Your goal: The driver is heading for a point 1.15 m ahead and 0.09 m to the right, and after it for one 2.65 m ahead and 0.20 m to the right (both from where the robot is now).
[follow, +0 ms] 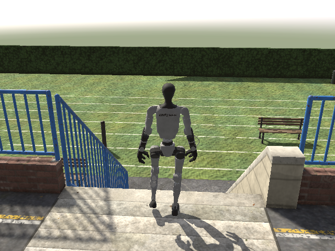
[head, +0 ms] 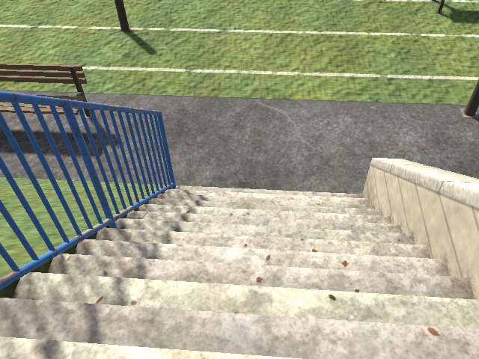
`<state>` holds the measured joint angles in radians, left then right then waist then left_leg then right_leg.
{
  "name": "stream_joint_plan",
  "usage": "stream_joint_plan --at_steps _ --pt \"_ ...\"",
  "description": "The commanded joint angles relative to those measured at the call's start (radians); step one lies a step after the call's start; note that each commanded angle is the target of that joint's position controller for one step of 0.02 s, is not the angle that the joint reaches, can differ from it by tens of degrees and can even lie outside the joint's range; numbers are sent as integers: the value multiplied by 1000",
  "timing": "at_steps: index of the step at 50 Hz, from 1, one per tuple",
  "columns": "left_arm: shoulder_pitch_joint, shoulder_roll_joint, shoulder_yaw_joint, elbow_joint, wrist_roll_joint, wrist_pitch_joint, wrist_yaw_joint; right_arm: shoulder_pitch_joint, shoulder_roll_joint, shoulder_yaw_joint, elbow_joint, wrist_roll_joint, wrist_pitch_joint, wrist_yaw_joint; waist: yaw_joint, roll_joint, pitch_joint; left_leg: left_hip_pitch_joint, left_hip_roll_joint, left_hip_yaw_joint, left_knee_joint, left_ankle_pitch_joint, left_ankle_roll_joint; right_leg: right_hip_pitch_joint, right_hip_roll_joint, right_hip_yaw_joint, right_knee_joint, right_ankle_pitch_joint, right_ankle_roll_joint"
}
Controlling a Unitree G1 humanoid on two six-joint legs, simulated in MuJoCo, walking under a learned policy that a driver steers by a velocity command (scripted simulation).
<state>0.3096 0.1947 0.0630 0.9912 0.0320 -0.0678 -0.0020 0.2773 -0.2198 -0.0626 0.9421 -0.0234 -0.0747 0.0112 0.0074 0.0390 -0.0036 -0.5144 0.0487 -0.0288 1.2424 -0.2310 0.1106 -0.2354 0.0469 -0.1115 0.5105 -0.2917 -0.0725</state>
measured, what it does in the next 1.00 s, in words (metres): goes down: left foot, then right foot 0.20 m lower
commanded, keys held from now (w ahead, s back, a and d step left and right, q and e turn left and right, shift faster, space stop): w+shift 1.00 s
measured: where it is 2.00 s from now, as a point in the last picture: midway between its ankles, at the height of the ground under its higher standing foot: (258, 265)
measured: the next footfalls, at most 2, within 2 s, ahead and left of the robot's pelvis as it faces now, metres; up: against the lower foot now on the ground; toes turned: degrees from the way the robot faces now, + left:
left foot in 0.26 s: +0.30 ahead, +0.08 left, +0.00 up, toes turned +5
right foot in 0.64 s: +0.47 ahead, -0.08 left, -0.20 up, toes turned -2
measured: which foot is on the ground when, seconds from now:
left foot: up 0.00-0.24, down 0.26-0.62, up 0.64-0.94, down 0.96-1.00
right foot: down 0.00-0.26, up 0.28-0.62, down 0.64-0.94, up 0.96-1.00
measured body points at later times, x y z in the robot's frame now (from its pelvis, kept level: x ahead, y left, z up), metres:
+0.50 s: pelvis +0.34 +0.00 -0.07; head +0.35 +0.00 +0.38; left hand +0.53 +0.26 -0.16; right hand +0.27 -0.26 -0.20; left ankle +0.27 +0.08 -0.73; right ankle +0.46 -0.14 -0.72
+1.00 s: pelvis +0.69 +0.00 -0.40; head +0.66 +0.00 +0.05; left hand +0.66 +0.26 -0.55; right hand +0.75 -0.25 -0.54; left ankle +0.70 +0.07 -1.11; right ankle +0.54 -0.10 -0.84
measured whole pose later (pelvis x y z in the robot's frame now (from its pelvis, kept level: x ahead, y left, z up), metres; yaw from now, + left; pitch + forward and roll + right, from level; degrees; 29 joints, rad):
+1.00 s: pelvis +0.69 +0.00 -0.40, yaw -1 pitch -2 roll -2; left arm 0.49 0.21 0.01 1.00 0.01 -0.05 0.03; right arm 0.31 -0.23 -0.03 0.88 -0.02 -0.05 0.02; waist -0.04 0.05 -0.04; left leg -0.35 -0.03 0.04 0.82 -0.11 0.16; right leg -0.46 0.13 -0.03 1.98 -0.70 -0.13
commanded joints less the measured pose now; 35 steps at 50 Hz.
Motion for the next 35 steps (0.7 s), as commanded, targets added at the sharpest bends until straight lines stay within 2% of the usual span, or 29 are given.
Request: stream_joint_plan --at_steps 1,4,6,7,8,10,11,12,13,14,15,16,17,18,19,20,21,22,23,24,25,26,29,30,31,32,33,34,35 --pt "64 76 0 -29 -4 -30 14 -46 -3 7 -103 -5 26 16 -26 -95 121 -278 83 -35 -49 115 -31 32 -264 361 -351 -178 -100" --pt "133 86 -5 -32 -18 -41 15 -195 -22 9 -171 -14 40 19 -5 -54 168 -322 76 19 -256 251 -56 25 -229 269 -357 38 -130" --pt "166 98 -9 -32 -38 -51 15 -282 -40 8 -199 -13 28 38 21 -58 165 -168 44 83 -498 364 -47 -21 -187 195 -421 148 -119" --pt "150 118 -3 -30 -42 -55 12 -272 -25 13 -197 -11 34 47 4 -98 151 43 7 137 -508 410 -41 -134 -166 130 -461 262 -111" --pt "151 149 4 -31 -24 -59 12 -147 -48 -4 -143 -9 37 47 -22 -121 89 191 -26 159 -345 488 -18 -139 -205 109 -417 409 -120" --pt "99 142 0 -42 -26 -53 17 -18 -91 -28 -99 0 47 28 -95 -78 53 300 -73 168 -328 365 24 -79 -174 2 -210 806 -79" --pt "71 162 3 -50 -24 -45 25 86 -109 -42 -68 -8 50 12 -150 -94 10 418 -119 200 -286 245 41 -76 -182 -21 -45 1066 -68" --pt "-7 195 8 -64 -23 -35 32 312 -136 -63 -5 -15 52 -3 -287 -113 -54 635 -122 170 -279 131 71 -163 -201 -7 253 1211 -61" --pt "-191 241 27 -96 -53 -32 37 576 -188 -91 54 -17 57 -14 -486 -98 -116 815 -85 147 -391 148 125 -269 -147 -1 734 1120 -51" --pt "-235 127 18 -113 -57 -35 31 489 -191 -80 38 -14 51 2 -424 191 -41 737 21 6 -587 150 133 -451 78 85 1192 78 -46" --pt "-107 -2 -17 -193 -54 -56 49 299 -135 -28 -23 3 20 14 -204 240 23 674 143 -184 -510 646 119 -655 130 327 1290 -173 -65" --pt "44 50 -5 -157 -41 -59 48 204 -152 -39 -52 11 11 15 -86 98 -39 642 260 -363 -643 657 187 -675 81 317 1194 -71 -46" --pt "85 96 6 -140 -24 -34 51 141 -164 -47 -63 11 -3 6 -21 27 -23 468 327 -469 -681 272 236 -659 7 311 1116 -26 -21" --pt "-14 120 17 -165 -3 -2 53 23 -90 -18 -100 7 -22 5 10 -53 73 257 308 -436 -631 185 212 -653 -40 325 1016 22 4" --pt "-75 104 11 -189 17 34 42 -12 -89 -5 -118 7 -38 5 25 -97 94 90 280 -378 -607 214 186 -577 -51 306 900 7 16" --pt "-117 92 5 -233 20 69 30 -6 -121 -3 -108 5 -54 7 49 -106 124 -65 236 -285 -639 213 156 -469 -51 241 738 20 35" --pt "-92 61 -8 -232 26 88 15 33 -192 -13 -91 -11 -63 4 57 -63 64 -148 196 -208 -634 209 145 -309 -4 109 737 148 46" --pt "3 60 -4 -174 31 92 1 104 -230 -21 -60 -5 -70 3 61 -9 8 -120 203 -230 -569 151 127 -266 2 95 831 278 29" --pt "-60 93 5 -195 8 74 -6 136 -162 -15 -39 1 -86 -10 54 -78 30 -127 104 -152 -442 -191 65 -330 -34 187 624 545 4" --pt "-110 88 -3 -228 -17 63 -23 64 -128 1 -84 14 -98 -25 76 -96 49 -340 26 10 -445 -387 29 -99 21 92 416 813 26" --pt "-100 68 -15 -223 -19 54 -41 27 -137 0 -86 35 -111 -38 91 -29 22 -404 19 58 -445 -454 7 102 17 73 365 1008 41" --pt "-123 78 -21 -232 -23 61 -46 21 -153 -6 -94 46 -101 -41 70 27 17 -336 23 72 -409 -424 8 133 22 43 304 958 55" --pt "-52 108 -20 -206 -7 86 -23 116 -120 -9 -66 5 -37 -61 23 14 40 -102 23 106 -64 -156 6 169 42 -73 136 794 37" --pt "155 135 -2 -153 9 88 -5 89 -162 -18 -73 -4 -2 -60 126 24 -24 18 29 111 242 226 19 267 -2 -26 12 735 -10" --pt "333 181 21 -108 19 83 0 -3 -221 -42 -96 18 24 -59 249 -80 -24 -97 -42 115 680 307 16 407 -61 7 -111 749 -84" --pt "293 173 8 -123 -7 66 -12 -70 -126 -28 -112 12 51 -71 261 -171 117 -293 -200 58 1064 -318 38 340 -226 257 -279 865 -155" --pt "185 227 -19 -156 1 32 -24 54 -28 0 -206 30 39 -73 10 -219 79 -615 -186 -123 909 -477 57 482 -325 338 253 1474 -51" --pt "262 256 6 -112 -17 27 -23 139 -30 12 -152 7 25 -71 18 -178 17 -728 -133 -148 799 -396 72 534 -377 384 290 1292 -70" --pt "299 214 1 -100 -15 6 -18 112 -67 1 -118 -16 23 -71 19 -37 17 -767 -128 -191 633 -191 81 429 -332 354 265 825 -52"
